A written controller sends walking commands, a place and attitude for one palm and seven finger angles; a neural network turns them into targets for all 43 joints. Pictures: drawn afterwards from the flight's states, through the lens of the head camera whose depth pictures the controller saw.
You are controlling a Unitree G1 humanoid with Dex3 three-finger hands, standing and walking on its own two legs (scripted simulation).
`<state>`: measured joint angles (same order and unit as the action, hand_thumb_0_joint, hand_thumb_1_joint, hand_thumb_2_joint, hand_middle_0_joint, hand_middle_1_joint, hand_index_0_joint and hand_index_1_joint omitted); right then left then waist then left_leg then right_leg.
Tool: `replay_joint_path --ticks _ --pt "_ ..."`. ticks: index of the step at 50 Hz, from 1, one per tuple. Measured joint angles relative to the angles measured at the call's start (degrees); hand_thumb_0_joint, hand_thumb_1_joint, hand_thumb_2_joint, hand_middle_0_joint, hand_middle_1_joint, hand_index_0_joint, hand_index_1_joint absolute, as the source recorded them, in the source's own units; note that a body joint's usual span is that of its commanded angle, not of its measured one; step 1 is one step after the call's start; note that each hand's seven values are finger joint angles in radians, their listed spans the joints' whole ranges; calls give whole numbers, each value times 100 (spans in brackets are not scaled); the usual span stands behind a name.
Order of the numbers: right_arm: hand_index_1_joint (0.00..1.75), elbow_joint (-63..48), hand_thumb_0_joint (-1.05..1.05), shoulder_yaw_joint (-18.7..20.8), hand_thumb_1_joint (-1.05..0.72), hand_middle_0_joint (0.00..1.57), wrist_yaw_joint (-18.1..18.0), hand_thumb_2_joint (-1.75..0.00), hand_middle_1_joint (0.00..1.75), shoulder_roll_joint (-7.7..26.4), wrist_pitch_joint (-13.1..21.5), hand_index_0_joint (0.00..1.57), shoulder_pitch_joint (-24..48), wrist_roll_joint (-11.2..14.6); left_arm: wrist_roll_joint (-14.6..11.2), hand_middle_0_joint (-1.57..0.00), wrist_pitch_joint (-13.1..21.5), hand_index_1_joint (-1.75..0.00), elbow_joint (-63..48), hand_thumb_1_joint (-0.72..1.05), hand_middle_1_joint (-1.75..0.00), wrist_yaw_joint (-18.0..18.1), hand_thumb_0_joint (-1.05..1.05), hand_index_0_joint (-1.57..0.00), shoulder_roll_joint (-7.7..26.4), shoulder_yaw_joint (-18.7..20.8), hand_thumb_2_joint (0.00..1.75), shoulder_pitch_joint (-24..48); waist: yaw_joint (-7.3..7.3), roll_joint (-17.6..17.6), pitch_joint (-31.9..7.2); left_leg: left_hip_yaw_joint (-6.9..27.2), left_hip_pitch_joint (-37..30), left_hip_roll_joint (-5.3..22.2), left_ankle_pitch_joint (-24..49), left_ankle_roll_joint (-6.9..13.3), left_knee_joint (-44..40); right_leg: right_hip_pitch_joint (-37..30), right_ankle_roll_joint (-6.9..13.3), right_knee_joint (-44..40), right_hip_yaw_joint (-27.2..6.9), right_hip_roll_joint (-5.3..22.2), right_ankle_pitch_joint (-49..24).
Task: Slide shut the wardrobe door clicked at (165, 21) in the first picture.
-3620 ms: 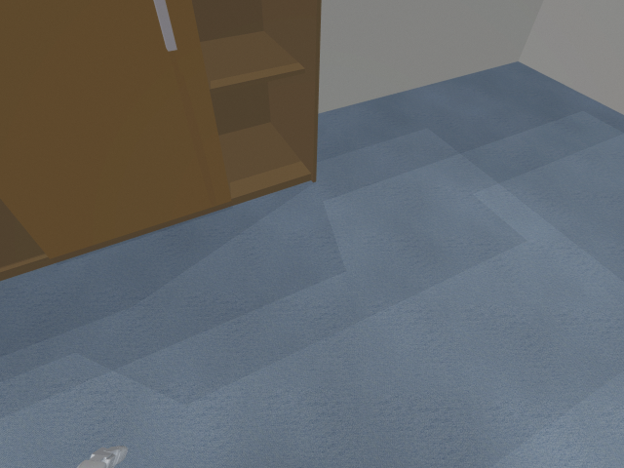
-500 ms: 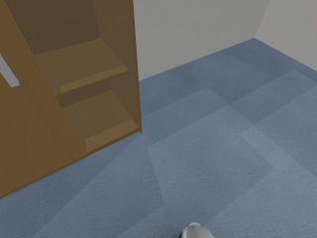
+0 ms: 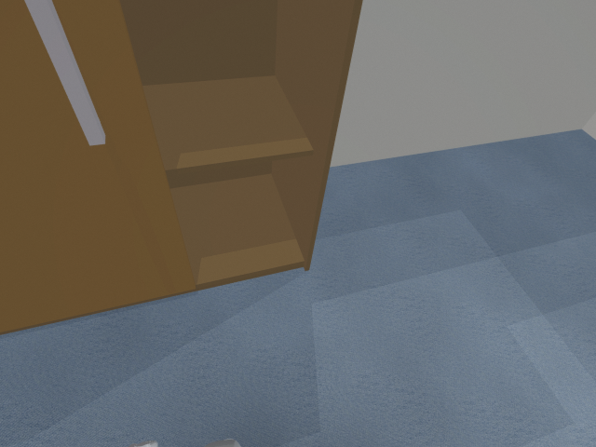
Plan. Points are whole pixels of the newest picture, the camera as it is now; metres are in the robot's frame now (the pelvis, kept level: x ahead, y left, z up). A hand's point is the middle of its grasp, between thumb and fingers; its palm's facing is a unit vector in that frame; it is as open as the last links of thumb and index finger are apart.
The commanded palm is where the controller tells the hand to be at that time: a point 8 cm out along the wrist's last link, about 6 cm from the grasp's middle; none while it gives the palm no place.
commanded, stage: turn to face it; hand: left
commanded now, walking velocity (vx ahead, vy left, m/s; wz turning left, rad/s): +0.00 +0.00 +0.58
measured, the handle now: (65, 54) +0.65 +0.43 +0.16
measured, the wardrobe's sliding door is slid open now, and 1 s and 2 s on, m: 0.42 0.42 0.42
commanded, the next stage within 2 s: take the last steps up to it in 0.58 s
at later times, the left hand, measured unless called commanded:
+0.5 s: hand out of the picture +0.06 +0.22 -0.14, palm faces +0.26 -0.93 -0.28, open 7.4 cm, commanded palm none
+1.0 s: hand out of the picture -0.09 +0.12 -0.13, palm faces +0.48 -0.84 -0.25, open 7.3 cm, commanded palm none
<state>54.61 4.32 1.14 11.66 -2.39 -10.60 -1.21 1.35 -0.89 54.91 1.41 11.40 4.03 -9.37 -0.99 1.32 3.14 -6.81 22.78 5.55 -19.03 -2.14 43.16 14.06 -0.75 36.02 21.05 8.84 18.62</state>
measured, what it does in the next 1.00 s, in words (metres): steps on the spot, turning left: left foot, then right foot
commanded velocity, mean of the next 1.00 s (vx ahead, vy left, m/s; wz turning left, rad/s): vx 0.10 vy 0.04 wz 0.27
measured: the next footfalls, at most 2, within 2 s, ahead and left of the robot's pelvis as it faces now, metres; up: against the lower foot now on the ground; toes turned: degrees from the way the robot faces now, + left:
left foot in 0.02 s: +0.08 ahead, +0.10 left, +0.00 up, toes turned +9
right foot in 0.58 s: +0.09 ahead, -0.12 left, +0.00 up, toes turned +12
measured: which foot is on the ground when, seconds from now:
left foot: up 0.00-0.00, down 0.02-0.58, up 0.60-1.00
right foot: down 0.00-0.02, up 0.04-0.56, down 0.58-1.00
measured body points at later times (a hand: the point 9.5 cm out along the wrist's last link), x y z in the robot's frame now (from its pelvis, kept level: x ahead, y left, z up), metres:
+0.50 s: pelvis +0.02 -0.01 +0.02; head +0.04 -0.01 +0.47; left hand +0.05 +0.27 -0.12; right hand +0.13 -0.23 -0.13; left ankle +0.04 +0.09 -0.72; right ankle +0.05 -0.14 -0.69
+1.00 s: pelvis +0.00 -0.04 +0.03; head +0.02 -0.06 +0.48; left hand -0.12 +0.17 -0.11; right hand +0.15 -0.26 -0.13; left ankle -0.08 +0.11 -0.65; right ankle +0.05 -0.13 -0.72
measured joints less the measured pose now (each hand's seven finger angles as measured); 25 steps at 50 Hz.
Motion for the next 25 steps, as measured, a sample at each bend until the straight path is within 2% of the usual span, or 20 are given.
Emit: replay_joint_path --ticks 1,2,4,6,9,13,18,25 --pt "30 -73 0 6 -91 20 8 -90 30 36 34 19 4 -15 -19 -20 -41 -30 -23 92 -30 -16 -1 -20 47 19 90 -53 9 39 -17 13 -91 -70 72 185 -227 93 -64 265 32 104 152" --pt "30 -121 0 6 -91 20 1 -90 30 32 75 19 40 -28 -43 -20 -101 -30 -33 91 -30 -27 -1 -20 113 49 90 -68 23 127 8 16 -16 -160 10 370 -129 294 -161 704 -169 150 616" --pt "30 -199 0 -45 -91 20 -26 -90 30 14 143 19 92 -28 -37 -20 -221 -30 -47 91 -30 -29 0 -20 228 87 90 -72 47 209 107 51 20 -262 -29 572 -93 788 -224 1807 -859 -42 1225" --pt "30 -244 0 -85 -91 20 -80 -90 30 4 168 19 58 -19 -28 -20 -266 -30 -31 91 -30 -45 0 -20 283 118 90 -46 34 188 152 163 -51 -357 143 593 -378 1186 -265 2643 -1297 -227 1113" --pt "30 -223 0 -145 -91 20 -130 -90 30 -3 148 20 -15 -2 -37 -20 -230 -30 -60 91 -30 -84 0 -20 312 128 90 -34 57 121 176 322 -270 -518 484 633 -990 1511 -338 3141 -1686 -328 496" --pt "30 -175 1 -187 -91 20 -139 -90 30 -47 139 20 -111 25 -51 -20 -198 -30 -81 91 -30 -77 0 -20 344 114 90 -100 82 54 110 491 -543 -693 812 664 -1611 1545 -432 2999 -1969 -341 106" --pt "30 -132 1 -195 -90 20 -126 -90 30 -125 112 20 -179 21 -72 -20 -238 -30 -32 91 -30 -23 0 -20 363 97 90 -133 42 1 33 690 -737 -841 954 637 -1883 1245 -481 2335 -2080 -374 242" --pt "30 -34 1 -154 -90 20 -114 -90 30 -80 16 20 -177 -12 -110 -20 -214 -30 -75 91 -30 14 0 -20 178 -16 90 -40 -51 -195 12 962 -720 -926 977 480 -1777 633 -345 917 -2024 -608 570"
